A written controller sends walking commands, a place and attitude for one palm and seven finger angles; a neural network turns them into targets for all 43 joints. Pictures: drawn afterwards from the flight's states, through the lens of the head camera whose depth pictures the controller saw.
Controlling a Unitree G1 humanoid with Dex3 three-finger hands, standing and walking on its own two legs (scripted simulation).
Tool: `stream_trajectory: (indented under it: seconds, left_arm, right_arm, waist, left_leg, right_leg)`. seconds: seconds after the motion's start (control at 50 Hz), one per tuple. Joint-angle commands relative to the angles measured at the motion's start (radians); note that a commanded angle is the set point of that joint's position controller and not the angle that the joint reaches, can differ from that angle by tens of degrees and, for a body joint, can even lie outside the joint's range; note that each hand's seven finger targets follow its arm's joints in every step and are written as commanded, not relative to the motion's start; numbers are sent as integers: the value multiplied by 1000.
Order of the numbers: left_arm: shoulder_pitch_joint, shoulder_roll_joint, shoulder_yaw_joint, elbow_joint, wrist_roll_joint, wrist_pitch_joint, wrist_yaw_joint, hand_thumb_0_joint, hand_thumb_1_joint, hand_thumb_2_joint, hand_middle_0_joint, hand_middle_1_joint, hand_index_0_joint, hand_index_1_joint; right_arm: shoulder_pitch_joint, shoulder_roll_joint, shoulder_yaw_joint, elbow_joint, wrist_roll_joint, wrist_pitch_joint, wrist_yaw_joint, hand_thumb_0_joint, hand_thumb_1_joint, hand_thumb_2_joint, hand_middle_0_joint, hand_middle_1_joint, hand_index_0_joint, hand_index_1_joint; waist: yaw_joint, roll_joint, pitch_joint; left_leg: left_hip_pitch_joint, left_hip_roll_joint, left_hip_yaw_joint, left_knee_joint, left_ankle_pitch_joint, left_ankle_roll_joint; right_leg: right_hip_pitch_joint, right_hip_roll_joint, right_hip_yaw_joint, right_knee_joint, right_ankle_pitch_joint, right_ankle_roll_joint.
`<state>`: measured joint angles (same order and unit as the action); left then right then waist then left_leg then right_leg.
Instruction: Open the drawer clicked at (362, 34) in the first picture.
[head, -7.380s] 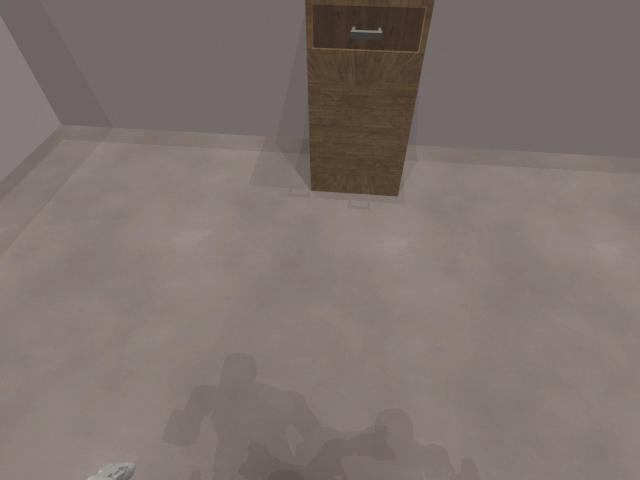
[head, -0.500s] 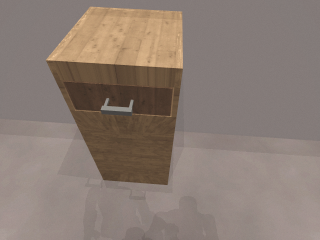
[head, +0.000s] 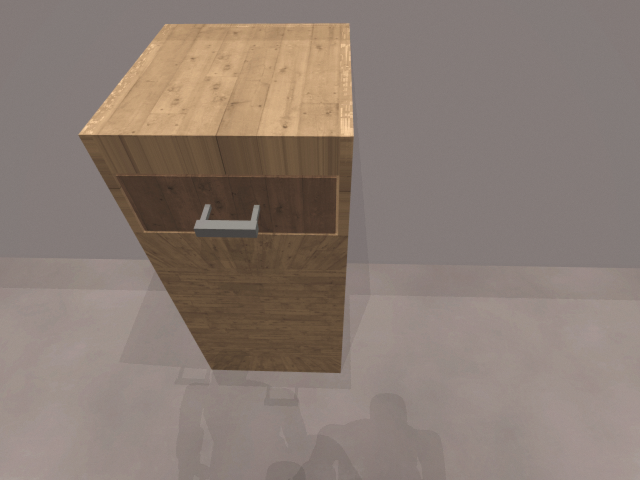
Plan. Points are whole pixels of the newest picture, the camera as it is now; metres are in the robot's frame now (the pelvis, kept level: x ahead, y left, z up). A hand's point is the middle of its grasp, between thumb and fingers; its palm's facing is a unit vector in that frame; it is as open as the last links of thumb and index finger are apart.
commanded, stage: look again from close up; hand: left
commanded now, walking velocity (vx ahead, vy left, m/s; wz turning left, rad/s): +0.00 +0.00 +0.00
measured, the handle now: (229, 219) +0.53 +0.20 -0.01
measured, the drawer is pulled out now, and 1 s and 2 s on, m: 0.00 0.00 0.00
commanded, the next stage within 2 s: raise the hand with hooked fingers in 0.36 s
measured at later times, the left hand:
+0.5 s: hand out of the picture +0.00 +0.14 -0.16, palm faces -0.04 -0.97 -0.24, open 7.3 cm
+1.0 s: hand out of the picture +0.14 +0.19 -0.06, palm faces +0.02 -0.09 -1.00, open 9.3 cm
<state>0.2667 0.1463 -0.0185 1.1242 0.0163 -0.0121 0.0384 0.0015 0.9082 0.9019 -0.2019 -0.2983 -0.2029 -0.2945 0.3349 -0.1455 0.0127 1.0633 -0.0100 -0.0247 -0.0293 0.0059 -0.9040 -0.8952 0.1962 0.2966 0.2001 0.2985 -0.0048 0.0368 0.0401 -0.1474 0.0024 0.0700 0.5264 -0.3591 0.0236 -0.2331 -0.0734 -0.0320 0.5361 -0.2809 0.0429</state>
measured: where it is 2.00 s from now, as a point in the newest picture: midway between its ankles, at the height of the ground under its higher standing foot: outside the picture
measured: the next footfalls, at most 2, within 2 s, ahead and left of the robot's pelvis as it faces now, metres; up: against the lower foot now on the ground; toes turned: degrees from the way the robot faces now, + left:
none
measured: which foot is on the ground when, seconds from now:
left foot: down 0.00-1.00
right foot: down 0.00-1.00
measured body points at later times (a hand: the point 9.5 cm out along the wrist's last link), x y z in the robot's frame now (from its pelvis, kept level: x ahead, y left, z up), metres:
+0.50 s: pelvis -0.01 -0.04 +0.00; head +0.01 -0.06 +0.45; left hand +0.01 +0.19 -0.14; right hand -0.01 -0.26 -0.17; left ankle -0.05 +0.10 -0.73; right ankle +0.00 -0.15 -0.73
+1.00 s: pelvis -0.05 -0.04 -0.05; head -0.01 -0.06 +0.40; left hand +0.13 +0.19 +0.00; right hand +0.22 -0.25 -0.10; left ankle -0.05 +0.10 -0.73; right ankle +0.00 -0.15 -0.73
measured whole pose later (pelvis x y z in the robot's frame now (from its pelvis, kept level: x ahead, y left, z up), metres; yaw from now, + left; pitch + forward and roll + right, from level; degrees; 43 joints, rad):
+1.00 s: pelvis -0.05 -0.04 -0.05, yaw +0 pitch +9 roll +2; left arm 0.39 0.33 -0.09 0.03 1.14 -0.07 0.49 0.00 0.45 0.71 -0.25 -0.58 -0.25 -0.58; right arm 0.03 -0.24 -0.05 0.50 -0.08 0.04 0.02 0.01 -0.90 -0.90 0.19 0.30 0.20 0.30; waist 0.12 -0.02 -0.09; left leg -0.61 0.03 0.05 0.90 -0.44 -0.03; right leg -0.71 -0.05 -0.02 0.93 -0.38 -0.02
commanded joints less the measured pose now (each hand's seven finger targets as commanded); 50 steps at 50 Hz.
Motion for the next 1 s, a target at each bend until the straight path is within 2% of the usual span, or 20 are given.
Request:
stream_trajectory:
  seconds: [0.0, 0.08, 0.18, 0.42, 0.44, 0.46, 0.48, 0.5, 0.52, 0.54, 0.58, 0.6, 0.64, 0.68, 0.7, 0.76, 0.82, 0.88, 0.9, 0.98]
  left_arm:
    - [50, 92, 21, -44, -6, -3, 0, 0, 900, 900, -200, -300, -200, -300]
    - [54, 102, 22, -50, -7, -2, -4, 0, 900, 900, -200, -300, -200, -300]
    - [56, 109, 29, -47, -9, -8, -7, 0, 900, 900, -200, -300, -200, -300]
    - [54, 108, 33, -29, -8, -13, -8, 0, 900, 900, -200, -300, -200, -300]
    - [161, 154, 47, 8, -2, -31, 37, 0, 900, 900, -200, -300, -200, -300]
    - [-656, 415, -21, -1441, 160, -226, 25, 0, 877, 890, -202, -315, -202, -315]
    - [-176, 383, 55, -1174, 179, -138, 111, 0, 853, 880, -203, -330, -203, -330]
    - [35, 200, -29, -1097, 179, 8, 169, 0, 830, 870, -205, -345, -205, -345]
    - [42, 129, -75, -1098, 244, 24, 179, 0, 807, 860, -207, -360, -207, -360]
    - [-36, 199, -58, -1171, 322, 11, 203, 0, 783, 850, -208, -375, -208, -375]
    - [45, 230, -27, -1099, 537, -1, 258, 0, 737, 830, -212, -405, -212, -405]
    - [109, 234, -7, -1067, 635, -5, 282, 0, 713, 820, -213, -420, -213, -420]
    - [307, 180, -40, -999, 814, -19, 330, 0, 667, 800, -217, -450, -217, -450]
    - [382, 159, -54, -1016, 934, -38, 361, 0, 620, 780, -220, -480, -220, -480]
    - [374, 192, -22, -1048, 979, -50, 371, 0, 597, 770, -222, -495, -222, -495]
    - [289, 264, 31, -1185, 1083, -69, 415, 0, 527, 740, -227, -540, -227, -540]
    - [104, 310, 59, -1304, 1144, -63, 479, 0, 457, 710, -232, -585, -232, -585]
    - [-80, 335, 68, -1388, 1133, -63, 521, 0, 387, 680, -237, -630, -237, -630]
    - [-174, 344, 64, -1433, 1123, -68, 531, 0, 363, 670, -238, -645, -238, -645]
    - [-210, 357, 43, -1389, 1084, -42, 509, 0, 270, 630, -245, -705, -245, -705]
  right_arm:
    - [62, -105, -17, -55, -3, -7, -3, 0, -900, -900, 200, 300, 200, 300]
    - [50, -103, -13, -45, -2, -3, 2, 0, -900, -900, 200, 300, 200, 300]
    - [56, -101, -9, -19, -3, -7, 1, 0, -900, -900, 200, 300, 200, 300]
    - [51, -90, -7, 25, -3, 0, -2, 0, -900, -900, 200, 300, 200, 300]
    - [-73, -140, -32, -42, 5, -6, 6, 0, -900, -900, 200, 300, 200, 300]
    - [-98, -279, -28, -366, 52, -160, -55, 0, -900, -900, 200, 300, 200, 300]
    - [-146, -208, -52, -322, 33, -237, -90, 0, -900, -900, 200, 300, 200, 300]
    - [-168, -162, -60, -332, 72, -265, -89, 0, -900, -900, 200, 300, 200, 300]
    - [-174, -173, -51, -328, 66, -278, -87, 0, -900, -900, 200, 300, 200, 300]
    - [-217, -204, -55, -382, 46, -285, -83, 0, -900, -900, 200, 300, 200, 300]
    - [-183, -214, -62, -435, -5, -253, -69, 0, -900, -900, 200, 300, 200, 300]
    - [-189, -216, -78, -484, -14, -233, -55, 0, -900, -900, 200, 300, 200, 300]
    - [-229, -209, -92, -555, -46, -173, -15, 0, -900, -900, 200, 300, 200, 300]
    - [-277, -208, -94, -608, -56, -100, 29, 0, -900, -900, 200, 300, 200, 300]
    - [-295, -205, -93, -623, -50, -67, 48, 0, -900, -900, 200, 300, 200, 300]
    - [-349, -190, -83, -676, -49, -8, 73, 0, -900, -900, 200, 300, 200, 300]
    - [-351, -181, -87, -702, -62, 26, 74, 0, -900, -900, 200, 300, 200, 300]
    - [-336, -171, -93, -701, -72, 33, 56, 0, -900, -900, 200, 300, 200, 300]
    - [-333, -165, -90, -694, -79, 32, 48, 0, -900, -900, 200, 300, 200, 300]
    - [-336, -167, -76, -683, -79, 24, 28, 0, -900, -900, 200, 300, 200, 300]
  waist:
    - [0, -31, 60]
    - [2, -77, 98]
    - [1, -61, 39]
    - [2, -60, 31]
    - [59, -333, 52]
    - [-38, 25, -431]
    - [46, 226, -432]
    - [32, 214, -271]
    - [14, 114, -163]
    - [-3, 41, -59]
    - [1, -176, -94]
    - [29, -158, -107]
    - [90, -217, -96]
    - [124, -251, -93]
    - [144, -261, -126]
    - [157, -154, -227]
    - [122, -104, -284]
    - [70, -10, -367]
    - [37, -44, -359]
    - [25, -6, -355]
  left_leg:
    - [-97, 115, -95, -137, 293, 21]
    - [-115, 95, -87, -166, 148, 17]
    - [-67, 91, -70, -161, 196, 12]
    - [-40, 92, -52, -160, 199, -4]
    - [-174, 110, -21, 86, 215, -37]
    - [96, -4, -13, -80, 348, 28]
    - [113, 4, -6, -91, 496, 31]
    - [4, 11, -35, -100, 444, -9]
    - [-52, 12, -21, -76, 378, -5]
    - [-109, -4, -53, -55, 262, 2]
    - [-218, -27, -47, 11, 140, 7]
    - [-254, -44, -41, 34, 118, -1]
    - [-343, -48, -32, 61, 78, -19]
    - [-403, -50, -21, 88, 81, -22]
    - [-428, -55, -21, 101, 102, -21]
    - [-440, -64, -6, 144, 123, -15]
    - [-406, -74, -21, 209, 101, -9]
    - [-314, -65, -33, 278, 78, -3]
    - [-307, -60, -53, 299, 53, 0]
    - [-285, -52, -48, 280, 42, 2]
  right_leg:
    - [20, -16, 17, -42, 121, -74]
    - [-2, -21, 49, -80, 95, -74]
    - [30, -28, 54, -83, 168, -75]
    - [43, -32, 63, -114, 220, -81]
    - [99, -98, 120, -96, 784, -46]
    - [156, -5, 199, -14, 629, -83]
    - [118, 35, 102, 31, 357, -102]
    - [27, 60, 54, 16, 198, -99]
    - [-41, 66, 36, -8, 179, -81]
    - [-131, 68, 66, -23, 104, -80]
    - [-227, 74, 49, -19, -101, -72]
    - [-232, 75, 70, -17, -165, -76]
    - [-247, 84, 81, 11, -216, -94]
    - [-233, 79, 106, 39, -127, -110]
    - [-202, 75, 133, 59, -74, -116]
    - [-187, 69, 145, 132, 20, -117]
    - [-284, 74, 174, 157, -29, -115]
    - [-383, 68, 171, 178, -73, -110]
    - [-426, 68, 166, 176, -114, -102]
    - [-401, 70, 103, 166, -109, -95]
